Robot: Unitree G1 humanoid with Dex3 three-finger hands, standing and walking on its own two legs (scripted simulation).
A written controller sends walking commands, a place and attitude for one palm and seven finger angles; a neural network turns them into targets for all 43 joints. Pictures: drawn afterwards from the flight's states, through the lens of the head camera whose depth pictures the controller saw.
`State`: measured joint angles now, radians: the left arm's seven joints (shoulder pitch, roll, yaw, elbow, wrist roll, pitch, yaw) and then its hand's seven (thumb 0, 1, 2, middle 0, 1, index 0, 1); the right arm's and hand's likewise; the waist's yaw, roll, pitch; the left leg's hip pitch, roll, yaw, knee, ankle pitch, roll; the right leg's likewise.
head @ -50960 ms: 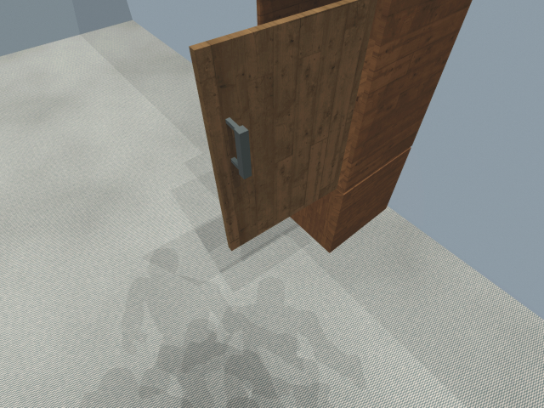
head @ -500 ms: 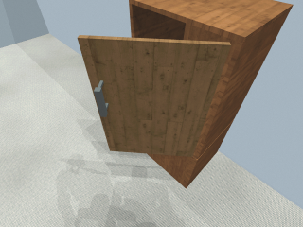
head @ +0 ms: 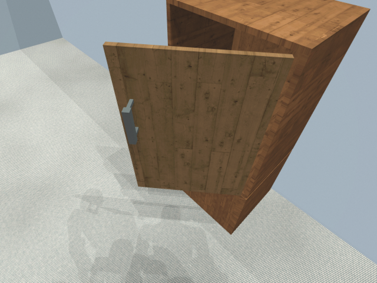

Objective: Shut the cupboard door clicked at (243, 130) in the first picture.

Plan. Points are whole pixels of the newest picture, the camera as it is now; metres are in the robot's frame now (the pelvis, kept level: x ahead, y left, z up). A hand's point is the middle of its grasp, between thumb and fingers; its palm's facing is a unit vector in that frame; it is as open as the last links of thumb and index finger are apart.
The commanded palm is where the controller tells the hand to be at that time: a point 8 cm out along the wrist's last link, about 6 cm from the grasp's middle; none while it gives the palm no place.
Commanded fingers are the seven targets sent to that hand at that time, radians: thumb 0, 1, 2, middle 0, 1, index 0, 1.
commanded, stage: shuffle to correct the standing spot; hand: left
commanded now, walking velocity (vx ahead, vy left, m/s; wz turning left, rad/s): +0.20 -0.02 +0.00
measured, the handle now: (131, 122) +0.51 +0.19 +0.04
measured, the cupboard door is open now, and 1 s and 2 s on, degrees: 40 40 40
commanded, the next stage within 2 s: come to a stop and stand still in 0.06 s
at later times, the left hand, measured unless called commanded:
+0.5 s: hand out of the picture +0.02 +0.16 -0.18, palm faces +0.04 -0.98 -0.17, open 7.4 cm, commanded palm none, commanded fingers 0.00 0.90 0.90 -0.20 -0.30 -0.20 -0.30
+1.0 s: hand out of the picture +0.03 +0.19 -0.16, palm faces -0.01 -0.96 -0.27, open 7.4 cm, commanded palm none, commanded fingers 0.00 0.90 0.90 -0.20 -0.30 -0.20 -0.30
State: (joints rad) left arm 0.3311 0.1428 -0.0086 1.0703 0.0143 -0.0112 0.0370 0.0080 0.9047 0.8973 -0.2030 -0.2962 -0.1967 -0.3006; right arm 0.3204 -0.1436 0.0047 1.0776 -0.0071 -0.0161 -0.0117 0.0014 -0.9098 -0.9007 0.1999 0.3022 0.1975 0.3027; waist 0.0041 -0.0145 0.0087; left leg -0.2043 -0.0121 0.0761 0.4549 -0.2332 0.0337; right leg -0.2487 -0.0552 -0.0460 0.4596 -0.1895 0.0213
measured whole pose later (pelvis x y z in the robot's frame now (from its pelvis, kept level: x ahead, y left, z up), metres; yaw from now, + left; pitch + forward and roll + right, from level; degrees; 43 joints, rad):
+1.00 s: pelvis +0.01 -0.01 +0.00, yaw -1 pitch +0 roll +1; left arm 0.29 0.18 -0.01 1.04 0.02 -0.01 0.02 0.01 0.90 0.90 -0.20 -0.30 -0.20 -0.30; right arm 0.29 -0.20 0.00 1.01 -0.01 -0.01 0.00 0.00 -0.92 -0.90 0.20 0.30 0.20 0.30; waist 0.00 0.04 0.01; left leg -0.20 -0.01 0.10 0.45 -0.25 0.03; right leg -0.28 -0.05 -0.02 0.51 -0.22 0.01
